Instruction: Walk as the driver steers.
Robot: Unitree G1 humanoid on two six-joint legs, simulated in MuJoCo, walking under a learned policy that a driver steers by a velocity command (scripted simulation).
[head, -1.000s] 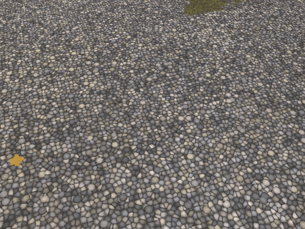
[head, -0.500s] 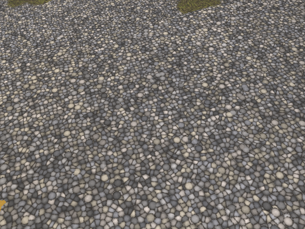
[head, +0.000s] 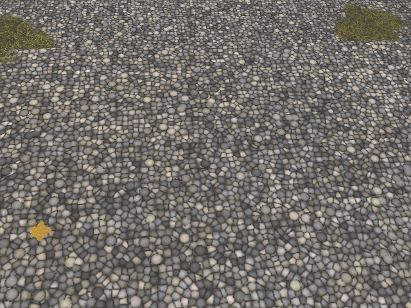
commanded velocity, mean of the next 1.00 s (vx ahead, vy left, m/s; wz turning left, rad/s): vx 0.01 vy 0.00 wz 0.40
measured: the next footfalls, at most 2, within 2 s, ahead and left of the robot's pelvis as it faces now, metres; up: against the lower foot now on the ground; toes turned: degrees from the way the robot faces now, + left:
right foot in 0.22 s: +0.08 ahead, -0.15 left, +0.00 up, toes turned +14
left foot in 0.64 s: +0.01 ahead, +0.13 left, +0.00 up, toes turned +25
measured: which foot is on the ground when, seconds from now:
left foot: down 0.00-0.22, up 0.24-0.62, down 0.64-1.00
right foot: up 0.00-0.20, down 0.22-0.64, up 0.66-0.98, down 1.00-1.00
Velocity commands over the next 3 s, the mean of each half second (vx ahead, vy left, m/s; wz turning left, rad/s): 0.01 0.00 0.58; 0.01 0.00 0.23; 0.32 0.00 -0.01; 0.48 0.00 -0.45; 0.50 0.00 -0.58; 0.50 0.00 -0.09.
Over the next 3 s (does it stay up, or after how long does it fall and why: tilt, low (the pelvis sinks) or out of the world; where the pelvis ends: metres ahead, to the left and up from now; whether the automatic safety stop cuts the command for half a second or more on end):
stays up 0.91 0.05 0.00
